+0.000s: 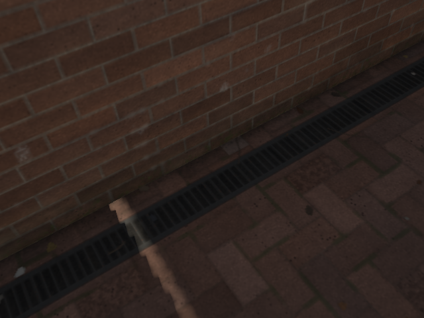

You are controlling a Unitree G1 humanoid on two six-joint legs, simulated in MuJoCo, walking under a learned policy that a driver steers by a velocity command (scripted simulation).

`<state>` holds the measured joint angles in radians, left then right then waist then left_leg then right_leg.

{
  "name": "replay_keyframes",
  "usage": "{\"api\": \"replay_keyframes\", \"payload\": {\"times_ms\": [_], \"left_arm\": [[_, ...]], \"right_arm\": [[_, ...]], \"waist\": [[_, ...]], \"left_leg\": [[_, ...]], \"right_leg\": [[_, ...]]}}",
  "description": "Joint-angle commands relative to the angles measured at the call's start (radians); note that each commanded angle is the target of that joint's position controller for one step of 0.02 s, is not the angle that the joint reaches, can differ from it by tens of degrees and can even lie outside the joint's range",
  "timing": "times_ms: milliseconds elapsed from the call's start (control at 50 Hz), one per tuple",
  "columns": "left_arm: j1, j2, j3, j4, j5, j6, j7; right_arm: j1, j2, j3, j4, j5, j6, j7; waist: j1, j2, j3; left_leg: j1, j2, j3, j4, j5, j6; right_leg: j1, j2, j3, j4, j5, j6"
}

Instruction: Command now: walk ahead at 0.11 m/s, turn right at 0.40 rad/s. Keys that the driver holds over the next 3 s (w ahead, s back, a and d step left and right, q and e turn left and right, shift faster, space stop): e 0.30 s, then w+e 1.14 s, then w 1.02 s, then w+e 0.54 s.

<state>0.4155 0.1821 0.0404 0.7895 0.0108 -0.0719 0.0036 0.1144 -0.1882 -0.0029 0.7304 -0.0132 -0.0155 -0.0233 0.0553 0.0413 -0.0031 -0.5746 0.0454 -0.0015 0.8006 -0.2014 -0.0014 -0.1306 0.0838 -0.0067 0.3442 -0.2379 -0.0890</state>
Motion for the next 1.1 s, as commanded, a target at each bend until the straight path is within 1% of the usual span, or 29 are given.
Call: {"api": "replay_keyframes", "payload": {"times_ms": [20, 100, 120, 140, 160, 180, 200, 260, 300, 360, 420, 460, 480, 500, 520, 540, 560, 580, 620, 720, 840, 920, 940, 960, 980, 1000, 1020, 1040, 1100], "left_arm": [[0.001, 0.183, 0.056, -0.061, 0.015, 0.017, 0.005], [-0.103, 0.19, 0.069, -0.115, 0.0, 0.036, 0.013], [-0.103, 0.137, 0.054, -0.151, -0.005, 0.032, 0.013], [-0.008, 0.07, 0.039, -0.169, -0.005, 0.039, 0.021], [0.034, 0.127, 0.05, -0.136, 0.023, 0.062, 0.03], [-0.003, 0.163, 0.058, -0.123, 0.034, 0.077, 0.027], [-0.069, 0.185, 0.066, -0.126, 0.03, 0.088, 0.017], [-0.084, 0.156, 0.063, -0.119, 0.033, 0.122, -0.001], [-0.104, 0.135, 0.055, -0.136, 0.032, 0.14, 0.0], [-0.154, 0.138, 0.046, -0.173, 0.036, 0.138, -0.023], [-0.163, 0.172, 0.049, -0.195, 0.024, 0.126, -0.046], [-0.069, 0.166, 0.047, -0.164, 0.015, 0.113, -0.054], [0.036, 0.172, 0.052, -0.113, 0.008, 0.102, -0.051], [0.146, 0.212, 0.064, -0.07, 0.002, 0.094, -0.046], [0.087, 0.311, 0.073, -0.146, 0.008, 0.089, -0.025], [0.018, 0.277, 0.069, -0.145, 0.021, 0.098, -0.002], [-0.041, 0.257, 0.061, -0.146, 0.029, 0.099, 0.009], [-0.074, 0.253, 0.062, -0.146, 0.025, 0.091, 0.002], [-0.073, 0.226, 0.053, -0.135, 0.015, 0.056, -0.008], [0.064, 0.232, 0.059, -0.057, -0.002, 0.025, -0.011], [0.128, 0.235, 0.063, -0.038, 0.012, 0.021, -0.009], [0.041, 0.277, 0.075, -0.053, 0.007, 0.014, 0.003], [0.029, 0.277, 0.074, -0.047, 0.001, 0.001, -0.007], [0.021, 0.223, 0.061, -0.061, -0.007, -0.003, -0.019], [0.071, 0.126, 0.042, -0.11, -0.034, -0.001, -0.015], [0.077, 0.206, 0.05, -0.082, -0.003, 0.012, -0.003], [0.019, 0.215, 0.054, -0.068, 0.011, 0.02, -0.013], [-0.041, 0.196, 0.049, -0.068, 0.018, 0.024, -0.025], [-0.074, 0.153, 0.04, -0.078, 0.028, 0.052, -0.05]], "right_arm": [[0.036, -0.09, -0.027, -0.062, 0.003, -0.003, -0.022], [0.189, -0.116, -0.038, -0.029, -0.007, -0.033, -0.031], [0.241, -0.176, -0.052, -0.027, -0.022, -0.045, -0.04], [0.205, -0.283, -0.068, -0.055, -0.022, -0.04, -0.05], [0.213, -0.229, -0.061, -0.061, -0.004, -0.027, -0.051], [0.173, -0.161, -0.04, -0.089, -0.001, -0.024, -0.051], [0.114, -0.127, -0.031, -0.099, 0.003, -0.021, -0.057], [0.061, -0.145, -0.036, -0.104, -0.006, -0.016, -0.073], [0.102, -0.156, -0.041, -0.091, -0.008, -0.015, -0.075], [0.113, -0.212, -0.062, -0.091, -0.009, -0.014, -0.061], [0.111, -0.267, -0.082, -0.086, -0.012, -0.001, -0.051], [0.099, -0.279, -0.091, -0.075, -0.01, 0.011, -0.045], [0.088, -0.252, -0.089, -0.07, -0.02, 0.02, -0.042], [0.037, -0.18, -0.073, -0.092, -0.032, 0.028, -0.023], [-0.053, -0.082, -0.043, -0.179, -0.013, 0.026, -0.009], [-0.131, -0.145, -0.054, -0.21, -0.009, 0.013, -0.002], [-0.092, -0.183, -0.067, -0.197, 0.003, 0.001, 0.008], [-0.015, -0.194, -0.071, -0.156, 0.0, -0.006, 0.018], [0.038, -0.216, -0.084, -0.104, -0.029, -0.003, 0.031], [-0.087, -0.171, -0.072, -0.139, -0.005, 0.014, 0.036], [-0.222, -0.139, -0.055, -0.183, -0.01, -0.008, 0.06], [-0.04, -0.169, -0.073, -0.148, -0.007, -0.03, 0.047], [0.107, -0.2, -0.086, -0.109, -0.01, -0.04, 0.033], [0.275, -0.284, -0.104, -0.093, -0.031, -0.05, 0.015], [0.343, -0.396, -0.121, -0.089, -0.044, -0.047, 0.005], [0.261, -0.321, -0.11, -0.092, -0.025, -0.034, 0.004], [0.189, -0.231, -0.085, -0.105, -0.022, -0.032, 0.002], [0.157, -0.193, -0.075, -0.091, -0.021, -0.033, 0.004], [0.178, -0.16, -0.065, -0.053, -0.021, -0.055, 0.011]], "waist": [[-0.039, -0.161, -0.018], [-0.104, -0.092, -0.047], [-0.099, 0.018, -0.108], [-0.037, 0.265, -0.122], [-0.039, 0.28, -0.185], [-0.035, 0.132, -0.151], [-0.028, 0.075, -0.12], [-0.001, 0.105, -0.086], [-0.006, 0.096, -0.079], [-0.026, 0.136, -0.064], [-0.033, 0.139, -0.042], [0.012, 0.082, -0.009], [0.053, -0.014, 0.017], [0.107, -0.212, 0.05], [0.092, -0.342, 0.095], [0.071, -0.172, 0.16], [0.01, -0.137, 0.151], [-0.034, -0.134, 0.119], [-0.035, -0.16, 0.079], [0.015, -0.133, 0.077], [0.077, -0.148, 0.096], [-0.036, -0.173, 0.033], [-0.109, -0.118, -0.042], [-0.179, 0.008, -0.177], [-0.154, 0.314, -0.318], [-0.106, 0.237, -0.238], [-0.09, 0.093, -0.093], [-0.082, 0.015, -0.011], [-0.056, 0.068, 0.016]], "left_leg": [[0.097, -0.028, 0.018, -0.06, -0.008, 0.001], [0.361, -0.033, 0.004, -0.368, 0.126, 0.037], [0.496, 0.113, -0.115, -0.369, 0.317, 0.063], [0.591, 0.35, -0.365, -0.399, 0.672, 0.179], [0.566, 0.427, -0.493, -0.44, 0.63, 0.277], [0.508, 0.376, -0.423, -0.467, 0.448, 0.273], [0.439, 0.316, -0.321, -0.483, 0.317, 0.245], [0.335, 0.204, -0.102, -0.497, 0.263, 0.181], [0.314, 0.22, -0.065, -0.494, 0.247, 0.202], [0.271, 0.239, -0.059, -0.579, -0.201, 0.183], [0.202, 0.261, -0.034, -0.623, -0.411, 0.162], [0.109, 0.238, 0.025, -0.563, -0.514, 0.123], [0.022, 0.183, 0.094, -0.409, -0.582, 0.094], [-0.137, 0.086, 0.215, -0.058, -0.567, 0.051], [-0.407, -0.035, 0.109, 0.162, -0.457, 0.007], [-0.407, 0.02, -0.049, 0.189, -0.264, 0.002], [-0.339, 0.031, -0.064, 0.172, -0.139, -0.003], [-0.283, 0.036, -0.058, 0.142, -0.071, -0.015], [-0.189, 0.032, -0.025, 0.154, 0.012, -0.035], [-0.223, 0.022, -0.03, 0.09, 0.082, -0.051], [-0.105, -0.022, 0.02, -0.131, 0.066, -0.05], [0.273, -0.07, 0.03, -0.266, -0.001, 0.011], [0.473, -0.058, 0.014, -0.31, 0.02, 0.043], [0.697, 0.113, -0.15, -0.361, -0.185, 0.081], [0.932, 0.393, -0.626, -0.486, -0.37, 0.166], [0.808, 0.407, -0.753, -0.555, -0.445, 0.178], [0.663, 0.368, -0.608, -0.554, -0.426, 0.171], [0.56, 0.315, -0.448, -0.554, -0.263, 0.163], [0.471, 0.233, -0.195, -0.582, 0.046, 0.139]], "right_leg": [[-0.019, -0.234, 0.163, 0.05, 0.802, -0.116], [-0.092, -0.18, 0.242, 0.207, 0.509, -0.054], [-0.168, -0.099, 0.21, 0.357, 0.332, -0.014], [-0.359, 0.088, 0.06, 0.58, -0.29, 0.038], [-0.414, 0.066, 0.043, 0.761, -0.486, 0.061], [-0.42, 0.024, 0.077, 0.836, -0.408, 0.073], [-0.408, 0.0, 0.084, 0.859, -0.323, 0.084], [-0.356, -0.015, 0.029, 0.834, -0.193, 0.117], [-0.337, -0.026, 0.024, 0.774, -0.182, 0.113], [-0.285, -0.062, -0.015, 0.586, -0.177, 0.084], [-0.142, -0.044, -0.073, 0.393, -0.281, 0.03], [0.018, -0.027, -0.103, 0.225, -0.196, -0.019], [0.12, -0.002, -0.08, 0.148, -0.214, -0.035], [0.2, -0.129, 0.14, 0.006, -0.372, -0.069], [0.161, -0.408, 0.716, -0.181, -0.716, -0.172], [0.049, -0.433, 0.757, -0.273, -0.658, -0.222], [0.013, -0.394, 0.665, -0.261, -0.536, -0.2], [0.028, -0.326, 0.555, -0.236, -0.397, -0.164], [0.022, -0.244, 0.422, -0.229, -0.215, -0.133], [0.103, -0.236, 0.412, -0.204, -0.105, -0.141], [0.086, -0.201, 0.377, -0.102, 0.163, -0.134], [-0.022, -0.211, 0.416, 0.033, 0.381, -0.079], [-0.061, -0.157, 0.374, 0.208, 0.475, -0.053], [-0.166, -0.076, 0.287, 0.507, 0.318, -0.03], [-0.464, 0.09, 0.159, 0.805, -0.282, 0.009], [-0.556, 0.007, 0.152, 0.934, -0.261, 0.002], [-0.559, -0.044, 0.138, 0.944, -0.17, -0.002], [-0.532, -0.076, 0.123, 0.921, -0.101, -0.001], [-0.493, -0.103, 0.088, 0.873, -0.067, 0.022]]}}
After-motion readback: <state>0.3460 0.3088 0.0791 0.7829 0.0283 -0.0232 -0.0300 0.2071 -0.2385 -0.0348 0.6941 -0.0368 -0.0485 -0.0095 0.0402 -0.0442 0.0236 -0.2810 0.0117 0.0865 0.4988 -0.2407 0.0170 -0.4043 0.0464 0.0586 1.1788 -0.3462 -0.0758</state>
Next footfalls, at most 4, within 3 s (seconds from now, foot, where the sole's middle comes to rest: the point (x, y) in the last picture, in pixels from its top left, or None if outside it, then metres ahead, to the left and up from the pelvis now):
0.12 left None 0.16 0.11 -0.78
0.50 right None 0.04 -0.08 -0.78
0.96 left None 0.40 -0.01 -0.78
1.44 right None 0.47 -0.38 -0.78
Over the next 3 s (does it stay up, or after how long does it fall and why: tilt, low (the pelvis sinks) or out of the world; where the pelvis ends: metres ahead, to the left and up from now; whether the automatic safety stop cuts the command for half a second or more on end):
stays up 0.94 -0.95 -0.01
